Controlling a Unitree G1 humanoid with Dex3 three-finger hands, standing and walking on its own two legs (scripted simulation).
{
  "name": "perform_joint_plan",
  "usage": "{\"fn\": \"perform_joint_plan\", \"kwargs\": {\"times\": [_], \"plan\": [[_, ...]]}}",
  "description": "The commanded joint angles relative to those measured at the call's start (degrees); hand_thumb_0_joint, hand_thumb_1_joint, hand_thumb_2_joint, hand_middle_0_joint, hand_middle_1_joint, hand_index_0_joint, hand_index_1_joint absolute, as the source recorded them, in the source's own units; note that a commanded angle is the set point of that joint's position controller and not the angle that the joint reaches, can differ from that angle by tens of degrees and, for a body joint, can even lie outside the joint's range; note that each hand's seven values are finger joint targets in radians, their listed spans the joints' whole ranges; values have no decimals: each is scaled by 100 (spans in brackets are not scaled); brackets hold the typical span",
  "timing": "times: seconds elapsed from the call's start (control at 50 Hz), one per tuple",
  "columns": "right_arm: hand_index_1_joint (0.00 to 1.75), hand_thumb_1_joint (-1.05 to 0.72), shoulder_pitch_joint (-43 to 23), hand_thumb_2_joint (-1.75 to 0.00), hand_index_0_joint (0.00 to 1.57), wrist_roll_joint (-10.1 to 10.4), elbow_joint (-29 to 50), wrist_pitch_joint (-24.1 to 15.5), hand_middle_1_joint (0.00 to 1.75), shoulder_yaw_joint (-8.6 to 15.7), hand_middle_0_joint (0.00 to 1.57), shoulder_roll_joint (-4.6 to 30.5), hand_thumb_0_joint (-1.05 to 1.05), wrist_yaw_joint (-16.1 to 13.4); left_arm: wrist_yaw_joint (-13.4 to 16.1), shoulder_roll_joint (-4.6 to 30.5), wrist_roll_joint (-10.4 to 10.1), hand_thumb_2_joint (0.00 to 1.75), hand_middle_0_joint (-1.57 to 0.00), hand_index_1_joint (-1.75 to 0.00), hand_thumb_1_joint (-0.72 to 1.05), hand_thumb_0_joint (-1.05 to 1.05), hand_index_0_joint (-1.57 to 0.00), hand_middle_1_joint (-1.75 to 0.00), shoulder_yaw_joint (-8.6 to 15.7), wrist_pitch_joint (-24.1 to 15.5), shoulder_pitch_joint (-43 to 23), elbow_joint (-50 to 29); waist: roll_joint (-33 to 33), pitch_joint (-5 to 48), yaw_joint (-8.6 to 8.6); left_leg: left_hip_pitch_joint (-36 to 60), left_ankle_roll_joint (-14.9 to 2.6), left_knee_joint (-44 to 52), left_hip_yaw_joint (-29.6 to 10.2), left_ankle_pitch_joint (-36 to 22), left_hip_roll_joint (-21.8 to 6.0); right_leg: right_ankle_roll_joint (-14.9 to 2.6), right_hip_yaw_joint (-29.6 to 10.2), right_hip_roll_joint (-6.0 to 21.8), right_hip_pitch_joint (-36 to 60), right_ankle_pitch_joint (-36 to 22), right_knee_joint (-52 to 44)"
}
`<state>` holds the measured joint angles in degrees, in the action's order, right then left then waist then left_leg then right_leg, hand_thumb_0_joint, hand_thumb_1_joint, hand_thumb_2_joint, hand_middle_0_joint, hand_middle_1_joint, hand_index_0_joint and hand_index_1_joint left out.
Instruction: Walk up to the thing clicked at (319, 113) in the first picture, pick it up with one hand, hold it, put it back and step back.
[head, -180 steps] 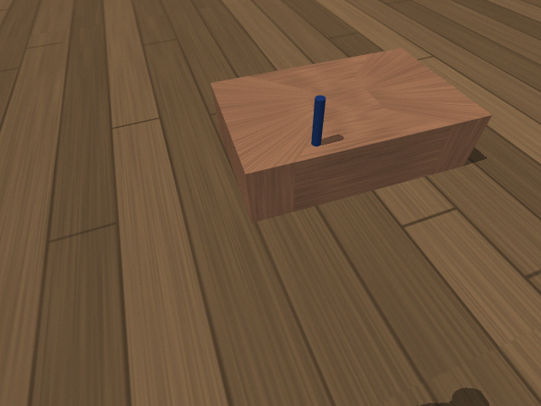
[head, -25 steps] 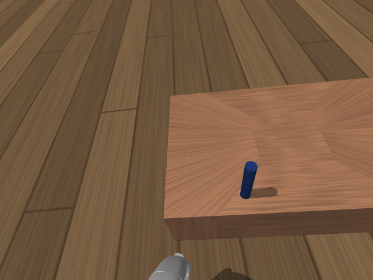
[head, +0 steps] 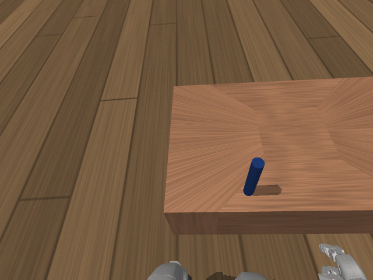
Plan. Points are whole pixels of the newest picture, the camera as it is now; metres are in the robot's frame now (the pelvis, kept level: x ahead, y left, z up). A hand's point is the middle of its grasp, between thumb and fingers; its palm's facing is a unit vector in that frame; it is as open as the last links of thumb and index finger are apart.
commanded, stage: walk up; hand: right
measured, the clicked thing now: (252, 178) +0.48 -0.19 -0.30
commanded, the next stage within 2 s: stand in 1.72 s
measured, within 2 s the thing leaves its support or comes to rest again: neither
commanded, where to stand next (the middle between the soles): +0.10 +0.03 m, yaw -2 degrees
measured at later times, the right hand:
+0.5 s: hand out of the picture +0.06 -0.22 -0.14, palm faces -0.02 +0.93 -0.37, open 7.4 cm
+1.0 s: hand out of the picture +0.11 -0.23 -0.12, palm faces +0.02 +0.93 -0.38, open 7.4 cm
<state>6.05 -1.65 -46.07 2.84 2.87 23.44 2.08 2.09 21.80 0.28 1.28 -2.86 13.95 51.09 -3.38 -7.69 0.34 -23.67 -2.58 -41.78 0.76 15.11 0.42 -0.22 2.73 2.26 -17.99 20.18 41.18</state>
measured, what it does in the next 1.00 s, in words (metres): steps on the spot: left foot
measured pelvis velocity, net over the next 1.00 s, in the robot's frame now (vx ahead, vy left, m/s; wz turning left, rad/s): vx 0.02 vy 0.03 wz -0.03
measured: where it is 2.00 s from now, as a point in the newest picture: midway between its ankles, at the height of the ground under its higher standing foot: outside the picture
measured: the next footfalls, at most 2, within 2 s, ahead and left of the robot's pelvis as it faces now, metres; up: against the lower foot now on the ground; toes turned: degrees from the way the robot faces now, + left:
left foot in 0.28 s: +0.05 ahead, +0.17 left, +0.00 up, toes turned +0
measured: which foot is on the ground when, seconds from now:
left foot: down 0.00-0.02, up 0.04-0.26, down 0.28-1.00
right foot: down 0.00-1.00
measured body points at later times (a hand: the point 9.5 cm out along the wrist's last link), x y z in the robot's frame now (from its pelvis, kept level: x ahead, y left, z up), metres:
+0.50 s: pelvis +0.00 +0.04 +0.01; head +0.02 +0.05 +0.46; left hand +0.06 +0.37 -0.11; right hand +0.06 -0.27 -0.11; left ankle +0.01 +0.19 -0.71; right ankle +0.04 -0.09 -0.71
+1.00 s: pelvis +0.02 +0.03 +0.02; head +0.04 +0.03 +0.47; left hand +0.13 +0.33 -0.10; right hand +0.11 -0.28 -0.10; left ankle +0.01 +0.17 -0.71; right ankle +0.04 -0.09 -0.71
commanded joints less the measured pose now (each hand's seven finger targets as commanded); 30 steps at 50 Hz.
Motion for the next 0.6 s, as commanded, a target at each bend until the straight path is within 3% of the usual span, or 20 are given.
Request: {"fn": "perform_joint_plan", "kwargs": {"times": [0.0, 0.02, 0.04, 0.08, 0.1, 0.18, 0.22, 0.24, 0.26, 0.28, 0.3, 0.32, 0.36, 0.38, 0.46, 0.48, 0.5, 0.52, 0.54, 0.58], "plan": [[30, -90, -90, -90, 20, -18, 498, 26, 30, 251, 20, 629, 0, -39, 229, 2263, 265, 90, -20, -30, 90, 0, -20, -30, 685, -202, 661, -190, 1676, 511, 261, -1309, 35, -1238, -393, 1534, 120, -1051, -3436, 2281, 385, 1102, -2789], [30, -90, -238, -90, 20, -70, 436, 72, 30, 414, 20, 1141, 0, -88, 237, 2497, 265, 90, -20, -30, 90, 0, -20, -30, 724, -166, 209, -344, 1430, 171, 277, -975, 104, -2072, -953, 1645, -184, -1631, -3883, 2761, -458, 1254, -2893], [30, -90, 14, -90, 20, -64, 334, 63, 30, 473, 20, 1308, 0, -75, 235, 2314, 228, 90, -20, -30, 90, 0, -20, -30, 719, -181, -104, -442, 1235, 30, 55, -930, 116, -2228, -1099, 1372, -470, -1740, -3591, 2714, -453, 835, -2643], [30, -90, 208, -90, 20, 7, 40, -4, 30, 485, 20, 1167, 0, -12, 204, 1753, 172, 90, -20, -30, 90, 0, -20, -30, 548, -236, -41, -378, 690, 182, -59, -653, 151, -1980, -816, 968, -174, -1255, -1875, 1657, -121, -633, -2075], [30, -90, 269, -90, 20, 30, -10, -24, 30, 463, 20, 1025, 0, -8, 184, 1686, 192, 90, -20, -30, 90, 0, -20, -30, 532, -250, 31, -320, 860, 338, -37, -503, 165, -1811, -724, 941, -137, -1100, -1544, 1428, -28, -757, -1962], [30, -90, 163, -90, 20, 76, -99, -179, 30, 351, 20, 912, 0, 29, 11, 1736, 271, 90, -20, -30, 90, 0, -20, -30, 530, -166, 157, -322, 1519, 723, 208, 15, 244, -71, -48, 1383, -81, -890, -1075, 951, 473, 22, -1600], [30, -90, 465, -90, 20, 77, -302, -322, 30, 331, 20, 840, 0, -13, -73, 1741, 185, 90, -20, -30, 90, 0, -20, -30, 499, -41, -37, -367, 1604, 897, 12, 820, 300, 1219, 277, 693, 108, -828, -791, 833, 270, -308, -1000], [30, -90, 823, -90, 20, 57, -489, -398, 30, 370, 20, 907, 0, -88, -98, 1559, 137, 90, -20, -30, 90, 0, -20, -30, 427, 23, -16, -368, 1190, 1059, -150, 1542, 301, 1774, 250, 213, 179, -643, -563, 680, -28, -637, -271], [30, -90, 1016, -90, 20, 3, -576, -467, 30, 458, 20, 1195, 0, -169, -105, 1140, 102, 90, -20, -30, 90, 0, -20, -30, 300, 76, 198, -395, 302, 1210, -192, 2153, 58, 2016, -864, 323, -467, -383, -329, 459, -727, -429, 775], [30, -90, 988, -90, 20, -86, -479, -532, 30, 490, 20, 1606, 0, -224, -108, 746, 36, 90, -20, -30, 90, 0, -20, -30, 188, 119, 199, -469, -751, 987, -128, 2174, -360, 2356, -2995, 156, -1759, -27, -182, -190, -1754, 1182, 1466], [30, -90, 819, -90, 20, 32, -457, -518, 30, 547, 20, 2032, 0, -216, -29, 1360, 45, 90, -20, -30, 90, 0, -20, -30, 368, 158, -47, -327, -390, 812, -247, 1290, -1122, 2481, -3458, 1279, -2259, -94, -645, 25, -1441, 1514, 1403], [30, -90, 470, -90, 20, 69, -442, -492, 30, 578, 20, 2091, 0, -208, -48, 1601, 58, 90, -20, -30, 90, 0, -20, -30, 403, 133, -138, -223, -461, 407, -137, 564, -1372, 2554, -3413, 1662, -2338, -122, -565, 229, -1102, 1440, 1489], [30, -90, 195, -90, 20, -5, -399, -537, 30, 389, 20, 1548, 0, -238, -120, 1452, 1, 90, -20, -30, 90, 0, -20, -30, 413, 119, -4, -73, -316, 253, 1, 730, -932, 2058, -2013, 475, -1558, -132, -692, 261, -974, 965, 970], [30, -90, 168, -90, 20, 21, -391, -574, 30, 341, 20, 1449, 0, -250, -144, 1343, -30, 90, -20, -30, 90, 0, -20, -30, 402, 112, 232, 18, -522, 360, 88, 876, -771, 1929, -1637, -54, -1397, -157, -492, 213, -790, 609, 635], [30, -90, 91, -90, 20, 114, -482, -513, 30, 219, 20, 1280, 0, -237, -143, 1145, 47, 90, -20, -30, 90, 0, -20, -30, 398, 66, 338, 235, -567, 691, 252, 444, -390, 1010, -957, -1058, -1039, -210, -98, -145, 794, -449, -1385], [30, -90, 161, -90, 20, 167, -469, -503, 30, 140, 20, 1040, 0, -259, -113, 1328, 91, 90, -20, -30, 90, 0, -20, -30, 444, 36, 353, 246, -227, 807, 279, 294, -175, 712, -799, -1003, -915, -291, -566, 130, 1110, -940, -1605], [30, -90, 293, -90, 20, 214, -443, -496, 30, 85, 20, 831, 0, -280, -104, 1676, 158, 90, -20, -30, 90, 0, -20, -30, 506, 5, 242, 207, 684, 801, 169, -56, 80, 19, -459, -442, -435, -556, -1795, 849, 1135, -1288, -1918], [30, -90, 242, -90, 20, 194, -512, -466, 30, 89, 20, 817, 0, -318, -129, 1866, 98, 90, -20, -30, 90, 0, -20, -30, 484, 28, -107, 144, 989, 696, 58, -58, 140, -192, 36, 1017, -75, -1023, -2474, 1472, 615, -289, -2278], [30, -90, 427, -90, 20, 160, -714, -466, 30, 172, 20, 1003, 0, -334, -178, 1909, 112, 90, -20, -30, 90, 0, -20, -30, 467, 68, -559, 31, 1118, 574, -65, 629, 147, -422, -1, 1505, -127, -1310, -2586, 1705, -147, 139, -2258], [30, -90, 742, -90, 20, 162, -919, -551, 30, 168, 20, 990, 0, -309, -220, 1495, 63, 90, -20, -30, 90, 0, -20, -30, 345, 151, -916, -34, 908, 536, -322, 1340, 73, 856, -133, 871, -218, -789, -1514, 1055, -507, 3, -1861]]}}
